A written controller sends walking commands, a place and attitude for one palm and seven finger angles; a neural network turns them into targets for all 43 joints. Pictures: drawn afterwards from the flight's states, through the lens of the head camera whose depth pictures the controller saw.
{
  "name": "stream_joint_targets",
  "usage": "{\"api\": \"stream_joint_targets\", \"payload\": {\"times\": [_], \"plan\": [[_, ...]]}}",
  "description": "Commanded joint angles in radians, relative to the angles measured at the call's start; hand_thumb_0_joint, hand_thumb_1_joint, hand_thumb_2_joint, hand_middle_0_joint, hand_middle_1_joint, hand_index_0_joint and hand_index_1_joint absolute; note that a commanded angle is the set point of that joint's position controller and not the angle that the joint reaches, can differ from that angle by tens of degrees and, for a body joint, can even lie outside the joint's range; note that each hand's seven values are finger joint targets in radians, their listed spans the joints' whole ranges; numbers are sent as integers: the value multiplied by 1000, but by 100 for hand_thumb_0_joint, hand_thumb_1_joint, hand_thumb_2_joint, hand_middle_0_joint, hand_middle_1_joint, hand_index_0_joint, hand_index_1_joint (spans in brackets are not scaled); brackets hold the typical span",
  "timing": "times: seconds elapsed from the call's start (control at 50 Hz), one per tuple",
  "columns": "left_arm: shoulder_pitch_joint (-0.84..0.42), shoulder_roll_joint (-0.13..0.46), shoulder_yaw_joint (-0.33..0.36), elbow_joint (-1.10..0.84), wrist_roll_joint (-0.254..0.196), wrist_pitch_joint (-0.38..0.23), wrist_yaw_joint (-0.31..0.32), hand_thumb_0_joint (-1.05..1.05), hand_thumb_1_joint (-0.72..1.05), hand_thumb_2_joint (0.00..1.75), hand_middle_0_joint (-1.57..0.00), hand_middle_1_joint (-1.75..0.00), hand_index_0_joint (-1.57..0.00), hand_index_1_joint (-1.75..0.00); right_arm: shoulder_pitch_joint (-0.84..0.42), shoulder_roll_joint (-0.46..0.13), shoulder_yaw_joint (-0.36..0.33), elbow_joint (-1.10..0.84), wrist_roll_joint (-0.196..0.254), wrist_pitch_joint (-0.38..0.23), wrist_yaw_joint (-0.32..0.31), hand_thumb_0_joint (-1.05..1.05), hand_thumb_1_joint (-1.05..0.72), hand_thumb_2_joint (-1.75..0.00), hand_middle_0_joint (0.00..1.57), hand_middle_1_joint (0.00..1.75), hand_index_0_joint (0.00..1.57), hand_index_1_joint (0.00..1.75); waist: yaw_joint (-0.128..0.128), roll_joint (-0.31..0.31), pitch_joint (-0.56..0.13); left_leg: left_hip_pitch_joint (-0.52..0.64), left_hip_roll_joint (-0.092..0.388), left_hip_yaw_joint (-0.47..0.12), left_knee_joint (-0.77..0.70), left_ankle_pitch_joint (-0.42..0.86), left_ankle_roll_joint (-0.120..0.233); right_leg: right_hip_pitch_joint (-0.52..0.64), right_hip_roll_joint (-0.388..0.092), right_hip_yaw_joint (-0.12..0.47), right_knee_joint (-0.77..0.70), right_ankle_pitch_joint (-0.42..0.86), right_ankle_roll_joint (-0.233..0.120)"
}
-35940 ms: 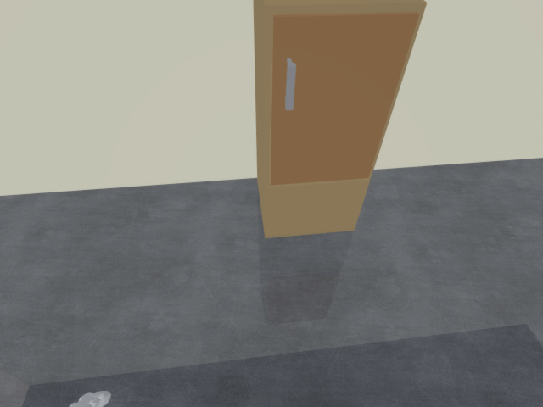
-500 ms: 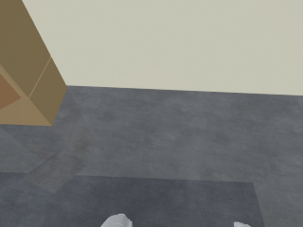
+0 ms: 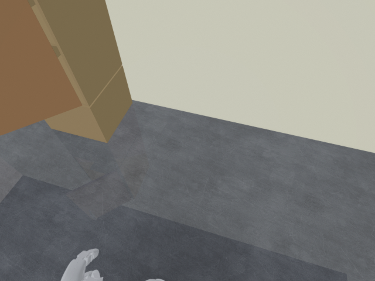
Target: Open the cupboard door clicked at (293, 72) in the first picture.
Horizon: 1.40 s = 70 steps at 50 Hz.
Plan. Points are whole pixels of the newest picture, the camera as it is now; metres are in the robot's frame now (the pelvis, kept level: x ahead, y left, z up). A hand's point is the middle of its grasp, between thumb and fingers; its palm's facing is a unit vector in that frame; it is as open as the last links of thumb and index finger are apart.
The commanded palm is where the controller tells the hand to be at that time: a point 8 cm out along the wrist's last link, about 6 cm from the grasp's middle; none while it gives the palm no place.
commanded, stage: turn to face it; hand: left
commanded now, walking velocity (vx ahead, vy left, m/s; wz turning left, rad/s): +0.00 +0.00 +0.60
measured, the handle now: out of the picture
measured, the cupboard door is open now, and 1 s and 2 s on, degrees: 48 48 48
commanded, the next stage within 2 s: take the last steps up to it in 0.84 s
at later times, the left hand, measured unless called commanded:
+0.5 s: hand out of the picture -0.01 +0.24 -0.18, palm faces +0.35 -0.91 -0.23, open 7.4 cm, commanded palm none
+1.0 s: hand out of the picture +0.02 +0.18 -0.15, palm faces +0.49 -0.84 -0.23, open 7.3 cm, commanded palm none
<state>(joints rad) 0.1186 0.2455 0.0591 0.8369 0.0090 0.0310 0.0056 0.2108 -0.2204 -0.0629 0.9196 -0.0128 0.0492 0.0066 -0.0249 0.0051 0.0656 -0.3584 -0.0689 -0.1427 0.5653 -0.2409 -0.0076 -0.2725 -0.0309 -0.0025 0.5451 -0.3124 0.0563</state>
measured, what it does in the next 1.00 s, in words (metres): steps on the spot, turning left: left foot, then right foot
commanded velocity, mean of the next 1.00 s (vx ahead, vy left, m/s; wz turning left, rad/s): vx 0.02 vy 0.01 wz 0.40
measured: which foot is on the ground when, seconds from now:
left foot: down 0.00-0.00, up 0.02-0.36, down 0.38-0.82, up 0.84-1.00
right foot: down 0.00-0.38, up 0.40-0.80, down 0.82-1.00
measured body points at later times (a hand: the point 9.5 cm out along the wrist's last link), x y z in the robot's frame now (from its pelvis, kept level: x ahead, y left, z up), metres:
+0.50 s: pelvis +0.01 +0.02 +0.00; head +0.05 +0.07 +0.44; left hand -0.03 +0.29 -0.16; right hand +0.21 -0.19 -0.12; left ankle +0.00 +0.11 -0.73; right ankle +0.00 -0.13 -0.66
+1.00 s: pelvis +0.05 -0.01 +0.01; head +0.08 -0.01 +0.46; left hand -0.01 +0.22 -0.13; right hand +0.21 -0.21 -0.15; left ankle -0.04 +0.09 -0.66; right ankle +0.07 -0.12 -0.73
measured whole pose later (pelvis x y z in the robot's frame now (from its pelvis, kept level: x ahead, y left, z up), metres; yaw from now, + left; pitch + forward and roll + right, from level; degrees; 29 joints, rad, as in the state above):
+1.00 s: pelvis +0.05 -0.01 +0.01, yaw +29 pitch +0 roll +2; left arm 0.23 0.16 0.03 0.93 0.02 0.00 0.02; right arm 0.20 -0.22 -0.07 1.00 -0.01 0.07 0.01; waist -0.01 0.01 0.07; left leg -0.45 -0.02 -0.01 1.05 -0.44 -0.05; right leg -0.17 -0.06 -0.10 0.48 -0.30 -0.01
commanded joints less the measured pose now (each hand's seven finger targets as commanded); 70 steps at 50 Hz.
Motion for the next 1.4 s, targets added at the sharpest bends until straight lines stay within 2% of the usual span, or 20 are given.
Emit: {"api": "stream_joint_targets", "payload": {"times": [0.0,0.08,0.24,0.3,0.32,0.34,0.36,0.38,0.48,0.74,0.76,0.8,0.82,0.92,1.14,1.24,1.26,1.28,1.3,1.38], "plan": [[144,230,45,-35,15,-37,34,0,90,90,-20,-30,-20,-30,-74,-140,-51,-114,-1,-18,0,0,-90,-90,20,30,20,30,70,-234,-118,-246,28,60,522,-373,-29,187,-467,352,-268,283,-223],[31,114,16,-57,5,-39,30,0,90,90,-20,-30,-20,-30,-54,-109,-44,-66,-2,8,18,0,-90,-90,20,30,20,30,1,-243,-46,-249,87,119,640,-188,-63,158,-273,32,-200,519,-166],[166,174,41,0,20,-39,26,0,90,90,-20,-30,-20,-30,-162,-59,-15,-92,6,-5,29,0,-90,-90,20,30,20,30,70,-231,-82,-113,76,246,213,-202,-52,271,-314,-66,-94,691,-154],[145,191,48,-2,12,-36,19,0,90,90,-20,-30,-20,-30,-93,-89,-18,-82,2,-15,22,0,-90,-90,20,30,20,30,25,-208,-105,50,51,272,25,-74,-28,199,-308,-120,18,676,-111],[125,186,48,-8,4,-33,16,0,90,90,-20,-30,-20,-30,-21,-119,-28,-62,-2,-21,20,0,-90,-90,20,30,20,30,-21,-140,-138,195,62,247,-85,68,-11,107,-295,-151,132,590,-73],[123,136,38,-30,-1,-28,10,0,90,90,-20,-30,-20,-30,50,-209,-50,-52,-9,-29,15,0,-90,-90,20,30,20,30,-56,96,-202,377,240,11,-121,296,68,-93,-199,-196,337,254,-8],[65,68,14,-73,-7,-22,8,0,90,90,-20,-30,-20,-30,130,-306,-74,-42,-9,-30,3,0,-90,-90,20,30,20,30,-98,318,-223,431,480,-313,-171,710,231,-305,-77,-148,559,-374,42],[33,98,17,-82,3,-7,16,0,90,90,-20,-30,-20,-30,150,-305,-68,-21,-5,-25,-6,0,-90,-90,20,30,20,30,-90,185,-233,406,507,-270,-155,678,278,-310,-94,-18,634,-372,16],[69,79,24,-11,11,6,3,0,90,90,-20,-30,-20,-30,-45,-192,-30,-73,-13,-41,-28,0,-90,-90,20,30,20,30,7,131,-105,178,314,-101,-223,324,175,-261,-78,6,595,-118,18],[121,60,11,16,2,-15,10,0,90,90,-20,-30,-20,-30,-41,-172,-30,-44,-7,-31,-23,0,-90,-90,20,30,20,30,42,128,-119,88,248,-123,-144,333,142,78,17,-46,15,28,0],[155,74,17,28,0,-25,15,0,90,90,-20,-30,-20,-30,-51,-153,-27,-46,-2,-32,-21,0,-90,-90,20,30,20,30,61,87,-130,42,212,-108,-94,277,106,176,-8,-25,-120,116,-8],[187,198,40,36,19,-43,25,0,90,90,-20,-30,-20,-30,-52,-59,-12,-72,9,-32,-13,0,-90,-90,20,30,20,30,69,-288,-111,-176,-2,121,222,-264,-17,265,-373,340,-262,296,-166],[180,203,31,26,16,-42,25,0,90,90,-20,-30,-20,-30,-62,-97,-22,-69,6,-20,-9,0,-90,-90,20,30,20,30,78,-226,-100,-139,34,87,402,-370,-12,138,-438,331,-275,292,-240],[125,94,9,33,7,-52,27,0,90,90,-20,-30,-20,-30,-45,-64,-19,-4,3,-4,-2,0,-90,-90,20,30,20,30,30,-219,-53,-183,70,118,540,-198,-42,194,-250,56,-194,632,-184],[296,132,38,151,24,-82,9,0,90,90,-20,-30,-20,-30,-202,-39,-2,-38,-1,-35,33,0,-90,-90,20,30,20,30,109,-184,1,-201,114,192,227,-175,-36,281,-368,103,-305,167,-199],[199,144,43,155,21,-72,-4,0,90,90,-20,-30,-20,-30,-21,-53,-1,15,-4,-59,30,0,-90,-90,20,30,20,30,1,-124,-16,243,46,288,-88,-41,-5,-15,-276,-58,-165,24,-110],[183,111,34,142,15,-68,-11,0,90,90,-20,-30,-20,-30,109,-127,-17,48,-6,-66,16,0,-90,-90,20,30,20,30,-59,39,-74,434,112,194,-142,-102,28,-141,-209,-128,46,-17,-75],[180,40,17,106,6,-63,-18,0,90,90,-20,-30,-20,-30,239,-233,-46,74,-21,-75,4,0,-90,-90,20,30,20,30,-103,359,-126,544,385,-223,-262,-194,138,-359,-55,-215,388,-291,-12],[89,40,7,69,13,-61,-10,0,90,90,-20,-30,-20,-30,305,-256,-47,90,-15,-66,-14,0,-90,-90,20,30,20,30,-127,283,-103,471,459,-300,-347,-175,218,-428,-42,-94,579,-328,-36],[123,21,8,133,21,-52,-19,0,90,90,-20,-30,-20,-30,104,-110,5,37,-12,-92,-28,0,-90,-90,20,30,20,30,0,83,28,206,357,-117,-392,-61,190,-380,-125,-6,688,-45,-55]]}}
